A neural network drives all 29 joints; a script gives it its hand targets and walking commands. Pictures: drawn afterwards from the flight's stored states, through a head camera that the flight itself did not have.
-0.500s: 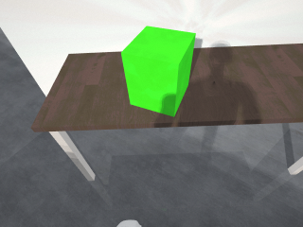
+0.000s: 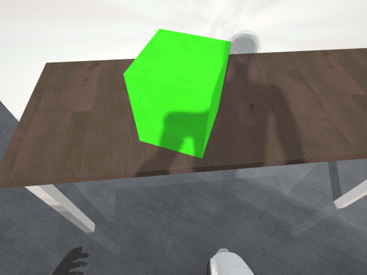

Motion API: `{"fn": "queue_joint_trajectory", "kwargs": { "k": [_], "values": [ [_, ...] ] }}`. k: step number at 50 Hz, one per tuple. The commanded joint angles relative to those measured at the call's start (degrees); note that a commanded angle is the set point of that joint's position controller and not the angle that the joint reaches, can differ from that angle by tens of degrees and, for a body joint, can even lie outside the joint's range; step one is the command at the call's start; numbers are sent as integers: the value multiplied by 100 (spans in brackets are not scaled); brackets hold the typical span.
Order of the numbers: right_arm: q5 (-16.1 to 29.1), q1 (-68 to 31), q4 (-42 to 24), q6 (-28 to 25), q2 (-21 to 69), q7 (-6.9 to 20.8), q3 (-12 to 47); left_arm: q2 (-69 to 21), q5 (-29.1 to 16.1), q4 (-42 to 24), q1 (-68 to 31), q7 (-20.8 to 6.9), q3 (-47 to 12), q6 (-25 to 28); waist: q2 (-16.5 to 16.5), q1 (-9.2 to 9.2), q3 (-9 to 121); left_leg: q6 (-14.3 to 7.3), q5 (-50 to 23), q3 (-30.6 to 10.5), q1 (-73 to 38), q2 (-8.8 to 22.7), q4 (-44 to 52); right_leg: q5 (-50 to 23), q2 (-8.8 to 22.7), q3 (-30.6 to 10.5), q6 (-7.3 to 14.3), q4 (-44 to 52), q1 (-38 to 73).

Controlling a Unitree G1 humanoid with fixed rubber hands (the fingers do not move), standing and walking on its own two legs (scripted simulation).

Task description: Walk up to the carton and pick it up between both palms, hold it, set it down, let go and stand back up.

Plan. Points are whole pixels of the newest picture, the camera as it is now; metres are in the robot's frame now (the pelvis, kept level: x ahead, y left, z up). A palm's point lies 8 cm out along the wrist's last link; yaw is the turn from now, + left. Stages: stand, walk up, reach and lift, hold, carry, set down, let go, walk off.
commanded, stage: walk up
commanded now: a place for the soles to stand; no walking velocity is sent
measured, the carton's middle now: (181, 95) +0.55 +0.02 +0.04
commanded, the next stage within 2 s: none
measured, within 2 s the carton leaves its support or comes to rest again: neither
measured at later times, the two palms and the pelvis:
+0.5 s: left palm out of the picture +0.13 +0.32 -0.12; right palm out of the picture +0.11 -0.27 -0.10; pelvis +0.06 +0.03 +0.00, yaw +3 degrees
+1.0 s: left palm (50, 274) +0.14 +0.31 -0.11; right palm out of the picture +0.12 -0.27 -0.11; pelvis +0.07 +0.01 +0.00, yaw +3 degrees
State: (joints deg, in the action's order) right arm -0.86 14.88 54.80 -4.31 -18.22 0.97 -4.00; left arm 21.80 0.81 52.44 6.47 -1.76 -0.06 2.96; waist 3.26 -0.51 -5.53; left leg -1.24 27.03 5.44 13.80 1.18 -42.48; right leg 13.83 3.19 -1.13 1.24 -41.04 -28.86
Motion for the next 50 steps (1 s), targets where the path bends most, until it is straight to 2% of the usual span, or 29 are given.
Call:
{"fn": "queue_joint_trajectory", "kwargs": {
  "k": [1, 2, 4, 6, 11, 13, 15, 16, 17, 18, 20, 21, 23, 26, 29, 30, 31, 32, 33, 35, 37, 38, 39, 41, 43, 45, 47, 48, 50],
  "values": [
    [192, 340, -769, -61, -1083, -55, -64, 2075, 38, -5, 1893, 132, 892, 272, 1175, 644, 1645, -99, 305, -492, 2612, -535, -2777, 1036, 1997, -3792, 1274, 2429, 3994],
    [124, 24, -710, 45, -1721, -110, -279, 2095, -25, -160, 1446, 110, 894, 255, 403, 627, 1308, -184, 644, -1030, 2448, -96, -3099, 2489, 2204, -4106, 1641, 2640, 3067],
    [96, 76, -576, 73, -1783, -69, -303, 1850, -27, -333, 688, 116, 829, 195, 194, 318, 266, -103, 244, -923, 2434, 224, -2874, 3138, 1863, -3047, 1414, 2722, 2030],
    [88, 336, -466, 87, -1614, 9, -277, 1659, -43, -476, 370, 101, 772, 210, 469, 91, -174, -54, -193, -786, 1845, 382, -2152, 2452, 1457, -1951, 1089, 2785, 1043],
    [120, 274, -377, 118, -1520, 19, -309, 1796, 45, -460, 447, 68, 759, 141, 1109, 227, -221, 65, 209, -488, 1211, 258, -623, 1735, 1277, -1358, 1180, 2419, 949],
    [96, 441, -342, 60, -1393, -46, -325, 1764, 37, -486, 445, 80, 736, 41, 931, 129, 217, 15, 125, -396, 548, 186, 210, 914, 1227, -1138, 1113, 1837, 1114],
    [-3, 1296, -4, -60, -1304, -168, -334, 1341, -33, -621, 12, 90, 576, -66, 303, -400, 605, -58, -771, -392, -684, -115, 1558, 7, 867, -457, 691, 270, 523],
    [-74, 1405, -2, -105, -1694, -230, -409, 813, -99, -667, 200, 117, 442, -94, -1127, -372, 796, -270, -819, -2239, -1029, 817, 2387, 291, 306, 167, 279, -1263, -112],
    [-74, 820, -220, -116, -2123, -250, -448, 620, -101, -709, 146, 158, 380, -146, -1302, -210, 521, -523, -1038, -3847, -964, 1789, 2723, 1744, -377, 348, 1, -1339, -930],
    [-27, 508, -222, -118, -2422, -251, -510, 1176, -77, -633, -89, 243, 477, -190, -949, -304, 439, -961, -920, -3985, -310, 2094, 2615, 1920, -5, -203, 4, -1391, -457],
    [0, 122, -301, -134, -1946, -272, -326, 1188, -135, -507, -45, 206, 509, -143, -958, -138, 307, -893, -2555, -3123, -565, 1623, 1999, 1793, 72, -140, 32, -1154, -312],
    [11, 62, -343, -121, -1843, -273, -255, 1038, -162, -441, 96, 181, 474, -157, -1440, -93, 551, -725, -3221, -2637, -835, 1396, 1786, 1646, 103, -95, 48, -982, -236],
    [28, 151, -380, -108, -1809, -292, -249, 947, -138, -351, 251, 184, 454, -166, -1410, -94, 723, -760, -4375, -2458, -1152, 1405, 1408, 1498, 60, 10, 32, -839, -153],
    [39, 4, -432, -69, -1819, -333, -242, 951, -120, -376, 222, 229, 458, -131, -1498, -75, 769, -833, -4777, -2301, -811, 1394, 1090, 1280, -16, 211, 118, -399, 278],
    [110, -406, -540, 8, -1641, -294, -141, 1001, -70, -208, 515, 232, 481, -12, -1329, 189, 978, -500, -4016, -1330, 245, 901, 592, -620, 4, 208, 248, 872, 1935],
    [184, -474, -618, 10, -1463, -280, -82, 1277, 10, -153, 572, 245, 536, 26, -851, 228, 1082, -297, -3335, -1145, 882, 627, 155, -1496, 336, -340, 435, 855, 2587],
    [180, -366, -610, 26, -1243, -265, -47, 1553, 19, -152, 649, 250, 617, 75, -213, 227, 1211, -68, -2248, -812, 1236, 182, -305, -1045, 1065, -1514, 780, 1202, 2721],
    [183, -235, -494, 86, -1326, -289, -108, 1646, -28, -133, 503, 214, 641, 75, -88, 121, 1032, -31, -451, -488, 979, -37, -631, -798, 1674, -1830, 1296, 1428, 2192],
    [156, -163, -466, 100, -1353, -283, -111, 1668, -21, -215, 359, 199, 623, 63, -21, 75, 928, -49, 304, -484, 902, -69, -518, -359, 1781, -1917, 1438, 1519, 1891],
    [104, 28, -324, 17, -1382, -236, -110, 1544, -1, -266, -48, 186, 570, -4, 81, -103, 710, -118, -325, -647, 395, 45, 265, 260, 1393, -1392, 1129, 1316, 1244],
    [27, 230, -267, -73, -1684, -211, -188, 1154, -14, -342, -285, 141, 470, -39, -255, -165, 629, -437, -1067, -1895, -19, 625, 1427, 251, 426, -280, 362, 432, 627],
    [13, 184, -258, -99, -1949, -214, -251, 1013, -27, -309, -197, 126, 429, -76, -698, -91, 636, -725, -774, -2661, 59, 1158, 1869, 711, -4, 164, 136, -135, 533],
    [4, 10, -261, -93, -2079, -219, -260, 983, -25, -294, -164, 132, 424, -107, -945, -68, 478, -993, -711, -2856, 124, 1429, 1989, 1158, -115, 271, 107, -236, 503],
    [18, -245, -332, -61, -1928, -221, -181, 968, -43, -249, -34, 119, 413, -52, -813, 89, 591, -966, -1228, -2510, 391, 1322, 1698, 1071, -51, 106, 177, 198, 1030],
    [38, -380, -435, -40, -1708, -211, -135, 1079, -3, -164, 119, 112, 466, 6, -806, 164, 740, -549, -1625, -1795, 768, 886, 1299, 227, 145, -110, 289, 598, 1742],
    [88, -349, -406, -22, -1524, -201, -56, 1319, 0, -125, 262, 118, 502, 72, -245, 171, 973, -198, -1566, -1053, 952, 255, 563, -162, 789, -988, 630, 1198, 2098],
    [88, -116, -325, 26, -1479, -216, -70, 1549, -37, -132, 205, 142, 555, 42, 11, 85, 1029, -114, -955, -740, 700, -32, 63, 243, 1300, -1488, 1040, 1484, 1876],
    [91, 15, -244, 21, -1441, -216, -69, 1515, -29, -137, 37, 157, 559, 20, 57, 14, 947, -128, -854, -677, 622, 3, 206, 267, 1321, -1351, 1060, 1440, 1852],
    [57, 129, -199, -20, -1540, -208, -86, 1358, -23, -201, -166, 155, 490, -21, 81, -56, 970, -243, -1442, -1107, 131, 192, 837, 60, 882, -720, 670, 1003, 1348]
  ]
}}
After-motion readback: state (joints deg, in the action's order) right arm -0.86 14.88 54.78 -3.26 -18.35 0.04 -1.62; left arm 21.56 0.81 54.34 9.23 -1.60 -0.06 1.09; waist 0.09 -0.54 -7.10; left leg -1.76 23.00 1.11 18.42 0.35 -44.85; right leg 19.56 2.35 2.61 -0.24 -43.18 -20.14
